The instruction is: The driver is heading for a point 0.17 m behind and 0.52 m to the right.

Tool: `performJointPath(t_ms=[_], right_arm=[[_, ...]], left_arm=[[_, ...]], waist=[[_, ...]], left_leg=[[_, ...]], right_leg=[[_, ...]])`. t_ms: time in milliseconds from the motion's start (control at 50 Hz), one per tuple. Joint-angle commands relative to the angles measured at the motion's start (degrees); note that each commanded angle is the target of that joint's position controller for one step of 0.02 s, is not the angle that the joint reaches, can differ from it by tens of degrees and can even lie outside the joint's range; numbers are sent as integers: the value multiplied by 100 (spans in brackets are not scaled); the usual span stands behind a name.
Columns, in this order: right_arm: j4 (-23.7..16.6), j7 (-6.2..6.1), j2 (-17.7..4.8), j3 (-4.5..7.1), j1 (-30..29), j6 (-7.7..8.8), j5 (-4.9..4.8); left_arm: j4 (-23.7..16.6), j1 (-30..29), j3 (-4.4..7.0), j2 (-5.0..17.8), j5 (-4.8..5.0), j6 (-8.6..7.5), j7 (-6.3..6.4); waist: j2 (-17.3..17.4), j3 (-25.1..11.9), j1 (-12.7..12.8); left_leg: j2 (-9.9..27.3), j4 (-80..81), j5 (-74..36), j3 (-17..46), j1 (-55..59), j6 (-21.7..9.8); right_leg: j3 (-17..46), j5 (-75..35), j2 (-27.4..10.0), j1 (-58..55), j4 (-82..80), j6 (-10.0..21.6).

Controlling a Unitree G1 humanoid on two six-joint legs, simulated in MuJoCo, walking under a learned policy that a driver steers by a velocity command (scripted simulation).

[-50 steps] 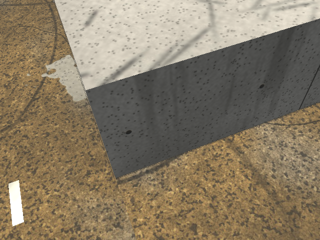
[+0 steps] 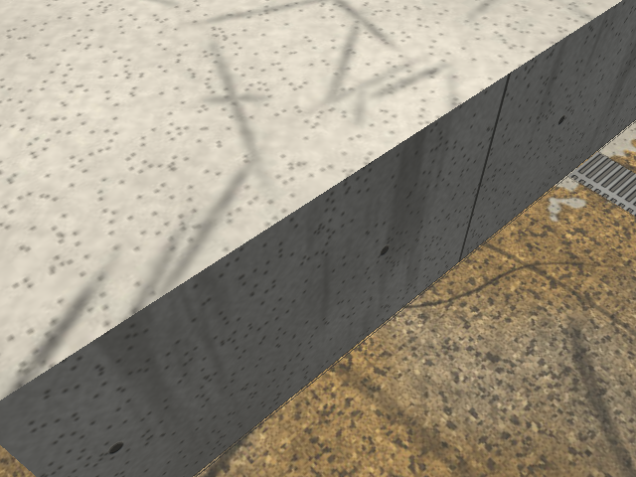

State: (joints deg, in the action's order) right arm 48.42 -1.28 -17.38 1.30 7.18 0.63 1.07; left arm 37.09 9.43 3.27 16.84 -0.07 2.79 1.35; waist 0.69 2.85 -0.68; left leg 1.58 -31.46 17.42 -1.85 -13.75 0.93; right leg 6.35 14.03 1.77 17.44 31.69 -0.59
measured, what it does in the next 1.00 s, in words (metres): walks ahead, turning right: right foot, then left foot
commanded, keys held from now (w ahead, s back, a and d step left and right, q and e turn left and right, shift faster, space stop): e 0.38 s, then w+e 0.62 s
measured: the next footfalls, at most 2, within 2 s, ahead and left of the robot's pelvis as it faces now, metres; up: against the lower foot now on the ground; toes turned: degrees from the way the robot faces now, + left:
right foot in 0.34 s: +0.06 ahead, -0.15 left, +0.00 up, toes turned -11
left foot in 0.76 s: +0.23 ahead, +0.03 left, +0.00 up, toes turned -29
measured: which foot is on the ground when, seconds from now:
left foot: down 0.00-0.34, up 0.36-0.74, down 0.76-1.00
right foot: down 0.00-0.08, up 0.10-0.32, down 0.34-0.76, up 0.78-1.00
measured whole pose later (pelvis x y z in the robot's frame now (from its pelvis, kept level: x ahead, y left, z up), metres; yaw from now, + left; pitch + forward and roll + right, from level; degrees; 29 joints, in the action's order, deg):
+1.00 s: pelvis +0.18 -0.08 +0.01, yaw -33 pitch +2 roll +0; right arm 48.2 -0.8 -16.9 3.1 21.7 5.0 0.9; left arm 33.3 13.2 4.0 19.2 0.9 -1.2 -0.7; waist -3.4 -0.6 -4.1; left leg 1.0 -17.5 14.5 -3.9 -4.7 -0.2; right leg 5.1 11.6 -1.6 38.5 61.6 -0.4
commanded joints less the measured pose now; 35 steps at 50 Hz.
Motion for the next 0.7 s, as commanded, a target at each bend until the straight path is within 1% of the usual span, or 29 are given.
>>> performJointPath(t_ms=[20,40,60,80,100,120,140,160,180,200,220,240,260,280,300,320,340,360,380,400,420,440,460,480,500,520,580,640,700], right_arm=[[-281,-24,-680,202,258,33,8],[-282,-14,-741,235,314,25,11],[-277,-12,-841,277,430,5,12],[-271,-22,-998,330,572,-17,20],[-271,-55,-1163,381,618,-43,38],[-345,-132,-1133,367,548,-35,32],[-437,-189,-1077,354,460,-31,6],[-495,-232,-1055,368,216,-44,-59],[-513,-243,-1128,409,26,-52,-110],[-503,-259,-1194,446,52,-75,-116],[-490,-257,-1282,480,58,-133,-100],[-505,-225,-1300,498,60,-187,-90],[-502,-199,-1304,510,132,-214,-120],[-507,-166,-1298,514,161,-230,-136],[-498,-138,-1257,502,135,-224,-202],[-434,-97,-1053,448,317,-187,-220],[-400,-36,-812,390,594,-134,-71],[-857,-19,-434,229,284,-77,183],[-838,-15,-739,327,-16,-48,44],[-879,4,-837,354,57,-10,-126],[-779,4,-932,403,116,31,-140],[-740,-22,-1044,452,33,53,-98],[-734,-8,-1069,459,-25,44,-65],[-726,24,-1019,456,5,75,-38],[-707,58,-928,434,27,124,-44],[-695,83,-845,408,-3,177,-56],[-725,159,-653,331,-231,301,-77],[-790,236,-672,312,-396,390,-135],[-797,256,-784,344,-290,485,-218]], left_arm=[[-557,-195,290,901,50,-93,12],[-636,-250,294,875,62,-75,21],[-724,-316,290,821,74,-56,24],[-807,-376,276,748,71,-33,13],[-876,-330,265,664,26,-22,-14],[-924,-327,285,690,-29,-26,-55],[-923,-311,354,857,-22,-38,-108],[-897,-212,347,786,38,-28,-147],[-902,-236,287,638,71,-9,-173],[-922,-373,238,539,64,-6,-189],[-922,-391,200,468,62,-3,-230],[-918,-387,184,451,75,1,-287],[-928,-345,209,504,99,4,-332],[-895,-206,247,563,95,7,-355],[-823,28,301,613,78,17,-353],[-716,369,405,783,64,23,-294],[-681,747,542,1199,69,-13,-179],[-898,813,620,1918,-104,-82,-106],[-887,959,520,1615,-189,-255,-165],[-832,822,501,1543,-106,-362,-167],[-781,596,448,1284,68,-410,-145],[-803,350,369,1093,133,-392,-113],[-835,211,297,1008,83,-385,-83],[-876,165,280,978,20,-393,-49],[-890,196,279,967,-14,-417,-18],[-875,260,287,963,-15,-445,0],[-771,457,332,1057,48,-468,12],[-697,592,367,1168,93,-449,-34],[-643,622,342,1128,104,-416,-84]], waist=[[-698,-625,-54],[-462,-655,-62],[-109,-648,-94],[370,-557,-156],[1017,-489,-147],[1369,-521,-182],[888,-495,-163],[610,-459,20],[626,-297,52],[689,-298,-60],[669,-313,-89],[740,-359,-122],[830,-442,-134],[821,-558,-100],[762,-630,60],[483,-766,197],[-539,-792,300],[-1933,-973,214],[-995,-1530,535],[-817,-1423,363],[-587,-1069,212],[-619,-799,150],[-779,-597,59],[-867,-526,13],[-881,-507,3],[-850,-475,29],[-847,-409,150],[-884,-321,248],[-870,-284,184]], left_leg=[[-3,111,-241,36,-9,-115],[142,261,-378,122,128,-184],[420,511,-506,321,308,-320],[910,845,-819,730,569,-596],[1641,1197,-1561,1355,810,-1091],[2387,1373,-2468,1896,984,-1627],[2607,1361,-3018,1885,1072,-1823],[2346,1290,-2832,1439,1133,-1603],[2060,1266,-2687,1001,1117,-1332],[1895,1237,-2823,666,1125,-1190],[1735,1176,-2875,351,918,-1080],[1606,1100,-2930,66,805,-1005],[1560,994,-2816,-76,818,-938],[1548,802,-2703,-196,799,-863],[1492,470,-2487,-341,655,-714],[1294,-222,-2138,-576,313,-470],[895,-1511,-771,-874,-826,-35],[51,-3145,2218,-599,-2512,384],[3,-4104,2341,525,-2500,399],[101,-4160,1804,697,-2690,295],[293,-3805,1198,734,-2801,191],[367,-3434,743,715,-2765,154],[316,-3194,390,653,-2498,155],[219,-2983,94,584,-2320,168],[160,-2649,-98,549,-2195,174],[105,-2232,-213,536,-2109,183],[-54,-1058,-338,543,-1770,217],[-178,-413,-221,536,-1404,196],[-238,14,-213,549,-846,92]], right_leg=[[1149,-1883,-709,-257,-421,776],[992,-1855,-562,-71,-170,678],[725,-1695,-355,242,206,528],[350,-1347,-98,757,692,326],[-79,-164,122,1266,1280,128],[-172,1792,-14,1709,2348,-17],[-27,2057,-236,1981,3164,-115],[33,1860,-458,1993,3069,-143],[-75,1541,-568,1958,2574,-184],[-282,1234,-573,1769,2228,-229],[-483,1063,-535,1320,1823,-231],[-757,975,-396,949,1474,-191],[-888,769,-321,690,1117,-140],[-1043,392,-190,380,693,-59],[-1165,-109,-72,-76,111,74],[-1106,-490,99,-788,-378,287],[-72,-2376,-428,-1824,-718,637],[2617,-4026,-2109,-2254,-909,1857],[2846,-4013,-2363,-2072,-954,2355],[2551,-2225,-2132,-1921,-1158,2192],[2235,-285,-1716,-1666,-1350,1764],[2111,885,-1539,-1309,-1553,1512],[1991,1283,-1338,-896,-1760,1422],[1902,1377,-1204,-710,-1906,1396],[1800,1273,-1125,-664,-1978,1394],[1717,1114,-1072,-663,-1998,1403],[1644,923,-993,-634,-1917,1413],[1873,1245,-1000,-427,-1818,1437],[2222,1553,-969,-213,-1657,1371]])
Keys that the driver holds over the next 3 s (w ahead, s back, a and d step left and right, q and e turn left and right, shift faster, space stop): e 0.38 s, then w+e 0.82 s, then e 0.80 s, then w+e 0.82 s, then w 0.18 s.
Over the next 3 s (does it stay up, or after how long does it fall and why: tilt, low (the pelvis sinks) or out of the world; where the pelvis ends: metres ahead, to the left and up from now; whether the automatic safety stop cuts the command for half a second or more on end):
stays up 0.39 -0.76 0.01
